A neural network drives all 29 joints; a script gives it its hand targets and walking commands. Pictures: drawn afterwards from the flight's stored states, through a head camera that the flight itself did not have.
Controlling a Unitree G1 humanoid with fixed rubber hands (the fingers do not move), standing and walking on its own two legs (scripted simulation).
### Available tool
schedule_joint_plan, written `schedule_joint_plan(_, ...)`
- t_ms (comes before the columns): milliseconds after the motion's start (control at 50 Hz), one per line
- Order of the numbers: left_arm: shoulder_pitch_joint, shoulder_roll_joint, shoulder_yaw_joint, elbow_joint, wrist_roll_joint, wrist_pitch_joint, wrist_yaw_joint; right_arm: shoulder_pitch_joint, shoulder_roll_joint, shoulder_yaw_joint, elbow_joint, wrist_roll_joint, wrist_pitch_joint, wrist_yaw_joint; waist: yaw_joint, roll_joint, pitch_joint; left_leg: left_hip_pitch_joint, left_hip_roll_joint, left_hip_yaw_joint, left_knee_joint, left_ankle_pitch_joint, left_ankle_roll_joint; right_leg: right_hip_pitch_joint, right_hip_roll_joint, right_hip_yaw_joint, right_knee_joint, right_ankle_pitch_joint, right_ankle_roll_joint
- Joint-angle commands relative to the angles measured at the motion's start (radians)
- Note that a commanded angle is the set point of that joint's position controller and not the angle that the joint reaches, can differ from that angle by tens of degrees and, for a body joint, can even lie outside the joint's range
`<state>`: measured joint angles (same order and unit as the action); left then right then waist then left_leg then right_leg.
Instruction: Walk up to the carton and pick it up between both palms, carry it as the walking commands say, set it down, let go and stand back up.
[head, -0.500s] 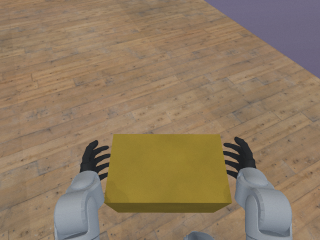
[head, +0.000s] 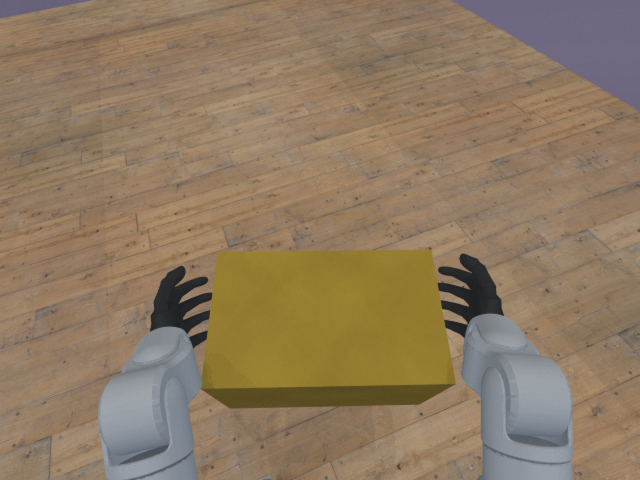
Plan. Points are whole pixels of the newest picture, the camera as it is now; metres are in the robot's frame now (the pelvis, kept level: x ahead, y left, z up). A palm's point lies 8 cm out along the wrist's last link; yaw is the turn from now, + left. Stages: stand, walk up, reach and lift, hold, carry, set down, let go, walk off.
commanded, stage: carry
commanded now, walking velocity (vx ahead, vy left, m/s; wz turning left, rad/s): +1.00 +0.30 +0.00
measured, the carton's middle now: (325, 333) +0.30 +0.01 +0.02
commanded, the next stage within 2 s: none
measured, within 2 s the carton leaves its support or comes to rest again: neither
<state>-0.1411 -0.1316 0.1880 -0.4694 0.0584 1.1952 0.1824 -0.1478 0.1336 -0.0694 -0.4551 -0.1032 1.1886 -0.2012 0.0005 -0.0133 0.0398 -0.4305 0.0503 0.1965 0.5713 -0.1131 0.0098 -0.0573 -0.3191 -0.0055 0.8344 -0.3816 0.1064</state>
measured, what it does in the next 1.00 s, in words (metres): walks ahead: right foot, then left foot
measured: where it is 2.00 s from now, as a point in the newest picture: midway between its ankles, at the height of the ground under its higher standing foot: (224, 213)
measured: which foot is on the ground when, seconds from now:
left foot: down 0.00-0.32, up 0.34-0.58, down 0.60-1.00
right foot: up 0.00-0.26, down 0.28-0.64, up 0.66-0.96, down 0.98-1.00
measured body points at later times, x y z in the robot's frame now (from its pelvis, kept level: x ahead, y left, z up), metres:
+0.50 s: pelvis +0.43 +0.12 +0.03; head +0.44 +0.11 +0.47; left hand +0.68 +0.32 +0.12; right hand +0.72 -0.01 +0.11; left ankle +0.44 +0.29 -0.65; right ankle +0.33 -0.03 -0.71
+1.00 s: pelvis +0.86 +0.31 +0.01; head +0.84 +0.30 +0.46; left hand +1.14 +0.45 +0.12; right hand +1.11 +0.12 +0.11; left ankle +0.70 +0.34 -0.71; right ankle +0.94 +0.20 -0.72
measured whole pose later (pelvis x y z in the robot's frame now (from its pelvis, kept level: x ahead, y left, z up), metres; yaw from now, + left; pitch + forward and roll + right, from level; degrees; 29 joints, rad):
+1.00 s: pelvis +0.86 +0.31 +0.01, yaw +0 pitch +1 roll -1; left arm -0.16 -0.14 0.11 -0.40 0.10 1.17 0.16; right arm -0.08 0.13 -0.12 -0.50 -0.09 1.18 -0.19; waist -0.06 0.05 -0.06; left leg 0.01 -0.03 0.20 0.49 -0.43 0.07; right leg -0.39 -0.05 -0.19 0.52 -0.12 -0.05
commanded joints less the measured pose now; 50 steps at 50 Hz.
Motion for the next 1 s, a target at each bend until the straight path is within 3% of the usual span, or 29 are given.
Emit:
schedule_joint_plan(0,-0.407,-0.942,-0.742,-0.069,-0.378,-0.004,-0.286,-0.391,0.975,0.692,-0.140,0.386,-0.013,0.235,-0.040,0.081,-0.509,0.802,0.294,-0.537,-0.291,0.035,0.235,-0.668,0.214,0.012,0.581,-0.067,-0.096)
schedule_joint_plan(40,-0.463,-1.004,-0.777,-0.145,-0.401,-0.041,-0.289,-0.489,1.010,0.703,-0.230,0.442,-0.046,0.258,-0.030,0.051,-0.520,0.768,0.256,-0.426,-0.312,0.090,0.184,-0.662,0.176,0.033,0.413,0.007,-0.115)
schedule_joint_plan(60,-0.512,-1.031,-0.810,-0.174,-0.416,-0.051,-0.279,-0.459,1.045,0.687,-0.193,0.452,-0.060,0.264,-0.032,0.182,-0.501,0.744,0.259,-0.398,-0.335,0.140,0.179,-0.652,0.168,0.018,0.316,0.027,-0.117)
schedule_joint_plan(140,-0.476,-1.009,-0.772,-0.149,-0.347,-0.065,-0.252,-0.432,1.048,0.712,-0.160,0.459,-0.063,0.281,-0.018,0.227,-0.374,0.559,0.244,-0.208,-0.408,0.147,0.167,-0.465,0.174,-0.038,-0.160,0.093,-0.141)
schedule_joint_plan(200,-0.380,-1.002,-0.767,-0.113,-0.335,-0.064,-0.237,-0.384,0.982,0.709,-0.166,0.449,-0.059,0.278,-0.007,0.240,-0.442,0.581,0.148,-0.041,-0.169,0.778,0.100,-0.164,0.300,-0.172,-0.360,0.235,-0.143)
schedule_joint_plan(240,-0.302,-0.975,-0.729,-0.067,-0.305,-0.052,-0.230,-0.428,0.915,0.721,-0.203,0.450,-0.044,0.276,0.046,0.055,-0.503,0.290,0.081,0.023,0.113,0.698,0.037,0.255,0.303,-0.189,-0.401,0.338,-0.163)
schedule_joint_plan(260,-0.290,-0.960,-0.712,-0.062,-0.285,-0.050,-0.225,-0.477,0.892,0.729,-0.216,0.456,-0.030,0.281,0.086,-0.081,-0.509,0.048,0.019,-0.031,0.311,0.364,0.011,0.420,0.121,0.072,-0.446,0.167,-0.223)
schedule_joint_plan(280,-0.314,-0.949,-0.724,-0.057,-0.269,-0.035,-0.219,-0.477,0.878,0.727,-0.217,0.443,-0.004,0.284,0.058,-0.269,-0.447,-0.258,-0.082,-0.091,0.566,-0.180,-0.025,0.529,-0.094,0.557,-0.584,0.062,-0.359)
schedule_joint_plan(300,-0.255,-0.972,-0.686,-0.011,-0.260,-0.029,-0.220,-0.500,0.892,0.752,-0.214,0.464,0.008,0.293,0.053,-0.329,-0.458,-0.352,-0.069,-0.275,0.832,-0.302,-0.027,0.505,-0.188,0.695,-0.568,0.297,-0.432)
schedule_joint_plan(320,-0.279,-0.961,-0.710,-0.076,-0.266,-0.028,-0.218,-0.485,0.890,0.715,-0.211,0.463,0.012,0.293,0.046,-0.148,-0.415,-0.406,0.021,-0.355,0.861,-0.308,-0.037,0.432,-0.197,0.617,-0.546,0.384,-0.393)
schedule_joint_plan(340,-0.365,-0.967,-0.726,-0.108,-0.300,-0.034,-0.223,-0.463,0.944,0.706,-0.148,0.460,0.006,0.283,0.038,-0.056,-0.422,-0.527,0.038,-0.372,0.835,-0.299,-0.048,0.565,-0.152,0.521,-0.483,0.595,-0.345)
schedule_joint_plan(400,-0.449,-0.971,-0.763,-0.131,-0.356,-0.034,-0.244,-0.378,0.965,0.653,-0.069,0.396,-0.002,0.258,0.018,-0.007,-0.332,-0.423,0.050,-0.300,0.542,-0.221,-0.032,0.406,-0.072,0.303,-0.501,0.759,-0.209)
schedule_joint_plan(440,-0.459,-0.945,-0.790,-0.130,-0.395,-0.024,-0.258,-0.317,0.971,0.615,-0.035,0.344,-0.012,0.236,0.012,-0.043,-0.225,-0.307,0.057,-0.212,0.262,-0.153,-0.032,0.291,-0.015,0.135,-0.558,0.757,-0.166)
schedule_joint_plan(480,-0.526,-0.938,-0.798,-0.177,-0.436,-0.016,-0.273,-0.325,0.981,0.613,-0.060,0.324,-0.015,0.215,-0.007,-0.191,-0.195,-0.015,-0.030,-0.037,-0.044,-0.070,-0.025,0.119,0.087,-0.082,-0.581,0.885,-0.099)
schedule_joint_plan(520,-0.387,-0.930,-0.786,-0.104,-0.424,-0.007,-0.279,-0.287,0.912,0.605,-0.098,0.306,-0.015,0.203,-0.005,-0.325,-0.232,0.193,-0.064,0.042,-0.131,0.091,-0.026,0.072,0.095,-0.120,-0.537,1.162,-0.090)
schedule_joint_plan(540,-0.409,-0.930,-0.796,-0.128,-0.440,-0.010,-0.278,-0.288,0.929,0.619,-0.119,0.309,-0.019,0.198,-0.030,-0.312,-0.321,0.335,-0.100,0.091,-0.164,0.159,-0.010,0.110,0.086,-0.137,-0.413,1.334,-0.078)
schedule_joint_plan(580,-0.499,-0.923,-0.821,-0.205,-0.446,-0.009,-0.279,-0.366,0.914,0.623,-0.181,0.342,-0.018,0.201,-0.079,-0.173,-0.448,0.670,-0.097,0.115,-0.156,0.105,0.020,-0.059,0.151,-0.175,-0.087,1.097,-0.065)
schedule_joint_plan(600,-0.478,-0.905,-0.795,-0.163,-0.419,0.002,-0.275,-0.375,0.909,0.637,-0.164,0.349,-0.012,0.202,-0.117,-0.049,-0.499,0.868,0.015,-0.083,-0.153,-0.002,0.078,-0.298,0.214,-0.131,0.246,0.635,-0.038)
schedule_joint_plan(620,-0.468,-0.894,-0.786,-0.177,-0.405,0.010,-0.280,-0.371,0.891,0.645,-0.133,0.349,-0.002,0.217,-0.068,0.331,-0.516,0.928,0.274,-0.491,-0.285,-0.117,0.165,-0.539,0.349,-0.134,0.525,-0.122,-0.019)
schedule_joint_plan(640,-0.442,-0.907,-0.782,-0.132,-0.414,0.011,-0.288,-0.308,0.937,0.653,-0.085,0.347,-0.004,0.224,-0.046,0.252,-0.544,0.887,0.286,-0.591,-0.316,-0.108,0.196,-0.586,0.292,-0.041,0.586,-0.096,-0.059)
schedule_joint_plan(680,-0.509,-0.965,-0.785,-0.145,-0.403,-0.021,-0.288,-0.433,1.011,0.676,-0.136,0.399,-0.026,0.250,-0.030,0.072,-0.513,0.759,0.270,-0.502,-0.352,-0.120,0.192,-0.635,0.196,0.033,0.535,0.034,-0.115)
schedule_joint_plan(700,-0.521,-1.010,-0.805,-0.127,-0.407,-0.031,-0.289,-0.487,1.008,0.669,-0.183,0.406,-0.046,0.250,-0.023,0.110,-0.483,0.692,0.246,-0.440,-0.368,-0.059,0.142,-0.611,0.181,0.024,0.480,0.063,-0.116)
schedule_joint_plan(720,-0.481,-1.021,-0.800,-0.144,-0.410,-0.043,-0.286,-0.500,1.004,0.676,-0.250,0.441,-0.068,0.257,-0.023,0.160,-0.526,0.674,0.238,-0.386,-0.375,-0.039,0.151,-0.557,0.163,0.032,0.375,0.082,-0.117)
schedule_joint_plan(800,-0.440,-0.989,-0.753,-0.124,-0.342,-0.072,-0.263,-0.395,1.037,0.697,-0.127,0.433,-0.069,0.275,-0.015,0.144,-0.375,0.554,0.270,-0.275,-0.452,-0.013,0.193,-0.485,0.130,0.034,-0.066,0.075,-0.138)
schedule_joint_plan(840,-0.421,-0.991,-0.727,-0.083,-0.312,-0.067,-0.255,-0.480,1.006,0.733,-0.202,0.454,-0.066,0.277,-0.015,0.116,-0.347,0.506,0.234,-0.204,-0.445,0.097,0.170,-0.387,0.206,-0.091,-0.201,0.129,-0.139)
schedule_joint_plan(920,-0.369,-0.929,-0.735,-0.056,-0.287,-0.028,-0.225,-0.367,0.884,0.673,-0.093,0.411,-0.009,0.277,0.013,0.151,-0.357,0.379,0.105,-0.016,-0.116,0.721,0.057,-0.012,0.318,-0.210,-0.362,0.228,-0.156)
schedule_joint_plan(940,-0.329,-0.943,-0.720,0.000,-0.284,-0.017,-0.226,-0.419,0.867,0.678,-0.116,0.415,-0.005,0.272,0.052,0.076,-0.416,0.243,0.091,0.020,0.062,0.713,0.019,0.216,0.288,-0.172,-0.391,0.244,-0.178)
schedule_joint_plan(960,-0.297,-0.959,-0.705,0.008,-0.279,-0.008,-0.223,-0.499,0.848,0.693,-0.192,0.424,0.007,0.269,0.100,-0.061,-0.476,0.045,0.065,0.000,0.290,0.600,-0.014,0.454,0.172,-0.016,-0.368,0.156,-0.232)
schedule_joint_plan(980,-0.314,-0.925,-0.710,-0.015,-0.274,0.001,-0.220,-0.504,0.823,0.681,-0.180,0.427,0.029,0.274,0.113,-0.200,-0.401,-0.240,-0.044,-0.061,0.650,0.173,-0.079,0.512,-0.011,0.387,-0.502,0.033,-0.371)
